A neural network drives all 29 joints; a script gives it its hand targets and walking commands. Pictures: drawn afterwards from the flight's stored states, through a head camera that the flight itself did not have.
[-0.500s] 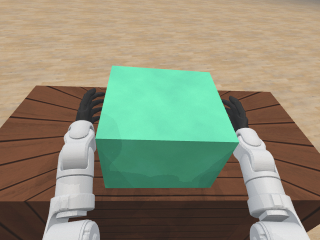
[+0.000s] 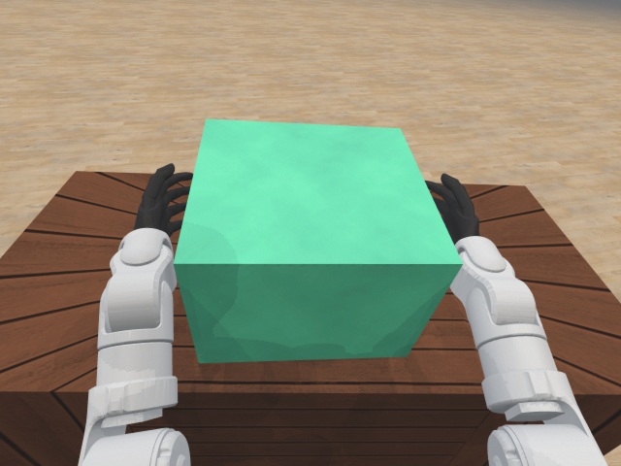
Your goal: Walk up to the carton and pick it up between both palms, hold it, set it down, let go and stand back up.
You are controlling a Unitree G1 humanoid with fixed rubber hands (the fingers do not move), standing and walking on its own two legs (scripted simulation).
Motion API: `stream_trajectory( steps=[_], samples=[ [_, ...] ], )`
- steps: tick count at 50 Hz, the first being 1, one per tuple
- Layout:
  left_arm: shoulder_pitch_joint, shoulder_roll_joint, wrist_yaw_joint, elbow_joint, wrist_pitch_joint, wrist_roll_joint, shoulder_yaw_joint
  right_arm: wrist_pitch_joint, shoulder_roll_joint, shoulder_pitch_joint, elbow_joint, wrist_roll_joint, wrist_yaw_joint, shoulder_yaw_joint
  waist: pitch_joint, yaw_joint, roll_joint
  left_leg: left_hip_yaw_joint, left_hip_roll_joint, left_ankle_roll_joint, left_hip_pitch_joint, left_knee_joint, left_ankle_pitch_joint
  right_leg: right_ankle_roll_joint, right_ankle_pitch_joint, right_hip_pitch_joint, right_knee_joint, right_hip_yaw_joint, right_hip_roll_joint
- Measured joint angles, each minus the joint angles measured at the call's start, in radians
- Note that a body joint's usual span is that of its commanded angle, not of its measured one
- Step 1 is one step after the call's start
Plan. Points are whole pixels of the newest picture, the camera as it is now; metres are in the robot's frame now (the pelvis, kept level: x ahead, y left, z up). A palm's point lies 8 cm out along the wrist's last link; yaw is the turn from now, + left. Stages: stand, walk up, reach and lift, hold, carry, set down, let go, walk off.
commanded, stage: hold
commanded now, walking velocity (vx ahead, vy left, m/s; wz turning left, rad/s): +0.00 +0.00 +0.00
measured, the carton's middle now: (306, 237) +0.40 +0.00 +0.13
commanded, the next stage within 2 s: none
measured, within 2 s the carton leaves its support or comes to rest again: neither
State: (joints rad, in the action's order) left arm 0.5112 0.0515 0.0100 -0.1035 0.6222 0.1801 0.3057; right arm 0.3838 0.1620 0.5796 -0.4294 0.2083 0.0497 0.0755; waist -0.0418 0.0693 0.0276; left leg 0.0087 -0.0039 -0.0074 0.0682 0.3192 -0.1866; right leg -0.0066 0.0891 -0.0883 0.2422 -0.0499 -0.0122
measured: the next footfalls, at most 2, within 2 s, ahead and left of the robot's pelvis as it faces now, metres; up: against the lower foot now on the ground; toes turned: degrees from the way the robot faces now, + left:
none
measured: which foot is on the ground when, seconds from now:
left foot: down 0.00-1.00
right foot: down 0.00-1.00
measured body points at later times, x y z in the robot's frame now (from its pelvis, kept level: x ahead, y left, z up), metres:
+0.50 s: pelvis -0.01 +0.00 +0.00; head -0.05 +0.01 +0.45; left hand +0.37 +0.20 +0.20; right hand +0.37 -0.18 +0.19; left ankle +0.00 +0.11 -0.75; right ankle +0.03 -0.13 -0.75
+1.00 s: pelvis -0.01 +0.00 +0.00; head -0.05 +0.02 +0.45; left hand +0.36 +0.20 +0.20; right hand +0.37 -0.18 +0.18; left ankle +0.00 +0.11 -0.75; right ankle +0.03 -0.13 -0.75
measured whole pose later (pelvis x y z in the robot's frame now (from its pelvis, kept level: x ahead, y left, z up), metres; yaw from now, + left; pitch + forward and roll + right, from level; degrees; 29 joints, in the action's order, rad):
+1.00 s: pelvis -0.01 +0.00 +0.00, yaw +1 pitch -4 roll -1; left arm 0.56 0.07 0.05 -0.11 0.67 0.21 0.33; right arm 0.42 0.12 0.62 -0.43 0.18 0.05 0.12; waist -0.03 0.07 0.03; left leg -0.01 0.00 -0.01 0.06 0.31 -0.17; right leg -0.01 0.08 -0.07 0.23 -0.07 -0.02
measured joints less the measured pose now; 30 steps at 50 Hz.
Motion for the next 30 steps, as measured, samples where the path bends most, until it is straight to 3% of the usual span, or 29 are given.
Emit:
stream_trajectory(
  steps=[5, 11, 30],
  samples=[
    [0.009, 0.004, 0.009, 0.018, 0.045, 0.007, 0.02, 0.038, -0.01, 0.033, -0.012, 0.0, 0.004, 0.003, -0.005, -0.014, 0.003, -0.001, 0.001, 0.001, -0.005, -0.008, 0.008, 0.001, -0.006, 0.005, -0.005, 0.0, -0.001],
    [0.047, 0.017, 0.025, -0.02, 0.056, 0.013, 0.035, 0.058, -0.036, 0.063, -0.033, -0.04, -0.005, 0.043, -0.007, -0.009, 0.006, -0.019, 0.008, 0.0, 0.003, -0.01, 0.019, 0.001, -0.01, 0.005, -0.008, -0.018, -0.008],
    [0.058, 0.006, 0.04, -0.036, 0.032, 0.034, 0.037, 0.022, -0.028, 0.044, -0.034, -0.037, -0.007, 0.04, 0.004, 0.003, -0.003, -0.01, 0.003, 0.001, -0.013, -0.012, 0.014, 0.001, -0.008, 0.016, -0.008, -0.009, -0.003]
  ],
)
